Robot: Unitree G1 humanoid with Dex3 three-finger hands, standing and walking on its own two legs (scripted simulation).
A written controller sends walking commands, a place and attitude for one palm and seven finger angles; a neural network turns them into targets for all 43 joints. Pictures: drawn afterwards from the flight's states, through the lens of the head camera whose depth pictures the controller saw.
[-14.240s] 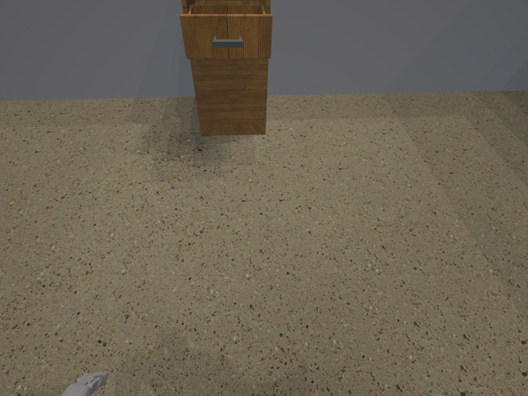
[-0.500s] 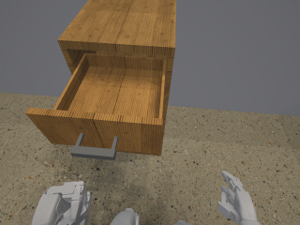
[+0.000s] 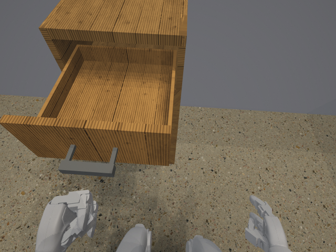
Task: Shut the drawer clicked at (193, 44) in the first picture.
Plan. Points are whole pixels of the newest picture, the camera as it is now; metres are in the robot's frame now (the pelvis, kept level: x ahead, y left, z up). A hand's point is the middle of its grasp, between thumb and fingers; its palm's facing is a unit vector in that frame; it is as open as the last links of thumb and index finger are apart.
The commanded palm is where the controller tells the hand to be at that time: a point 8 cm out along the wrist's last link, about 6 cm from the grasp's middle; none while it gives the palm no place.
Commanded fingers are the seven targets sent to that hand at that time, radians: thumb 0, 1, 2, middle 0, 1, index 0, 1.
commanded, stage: bring the fist close to the handle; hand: left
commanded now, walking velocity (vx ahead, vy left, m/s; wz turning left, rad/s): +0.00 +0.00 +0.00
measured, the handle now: (90, 159) +0.31 +0.20 +0.04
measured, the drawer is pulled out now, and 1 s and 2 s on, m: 0.29 0.29 0.18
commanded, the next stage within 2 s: push the drawer shut in 0.50 s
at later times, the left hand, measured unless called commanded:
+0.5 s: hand (94, 215) +0.20 +0.16 +0.04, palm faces -0.02 -1.00 +0.00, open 3.3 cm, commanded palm +0.17 +0.22 +0.04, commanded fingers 0.00 0.90 0.90 -1.40 -1.60 -1.40 -1.60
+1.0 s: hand (97, 196) +0.23 +0.16 +0.04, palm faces -0.01 -1.00 -0.03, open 3.3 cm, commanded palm +0.21 +0.21 +0.04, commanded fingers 0.00 0.90 0.90 -1.40 -1.60 -1.40 -1.60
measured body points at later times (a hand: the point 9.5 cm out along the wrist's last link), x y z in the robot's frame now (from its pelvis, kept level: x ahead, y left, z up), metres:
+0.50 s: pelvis +0.00 +0.02 +0.00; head +0.08 +0.02 +0.44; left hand +0.19 +0.21 +0.04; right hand +0.19 -0.22 -0.08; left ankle +0.03 +0.10 -0.64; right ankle -0.01 -0.07 -0.64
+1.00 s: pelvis +0.00 +0.02 -0.01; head +0.08 +0.03 +0.44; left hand +0.23 +0.21 +0.05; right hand +0.18 -0.21 -0.09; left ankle +0.03 +0.10 -0.64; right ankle -0.01 -0.07 -0.64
